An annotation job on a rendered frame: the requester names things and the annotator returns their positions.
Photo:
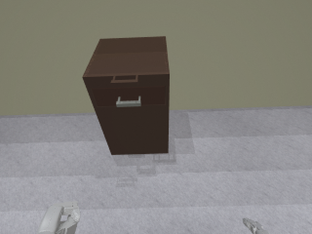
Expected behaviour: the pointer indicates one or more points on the left robot hand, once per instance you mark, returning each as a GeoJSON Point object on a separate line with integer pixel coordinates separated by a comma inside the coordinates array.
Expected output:
{"type": "Point", "coordinates": [51, 219]}

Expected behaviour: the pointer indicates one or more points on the cabinet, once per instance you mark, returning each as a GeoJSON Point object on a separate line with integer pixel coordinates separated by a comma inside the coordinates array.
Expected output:
{"type": "Point", "coordinates": [130, 130]}

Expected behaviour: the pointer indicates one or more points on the drawer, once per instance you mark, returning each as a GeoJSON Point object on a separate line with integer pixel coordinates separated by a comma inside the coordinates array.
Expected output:
{"type": "Point", "coordinates": [148, 95]}

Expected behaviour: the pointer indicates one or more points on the handle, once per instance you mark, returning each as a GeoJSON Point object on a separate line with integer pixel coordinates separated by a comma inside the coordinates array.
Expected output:
{"type": "Point", "coordinates": [128, 103]}
{"type": "Point", "coordinates": [124, 83]}

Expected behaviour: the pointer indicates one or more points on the right robot hand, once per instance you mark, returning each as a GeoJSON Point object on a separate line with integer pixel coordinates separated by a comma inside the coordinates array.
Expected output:
{"type": "Point", "coordinates": [254, 226]}

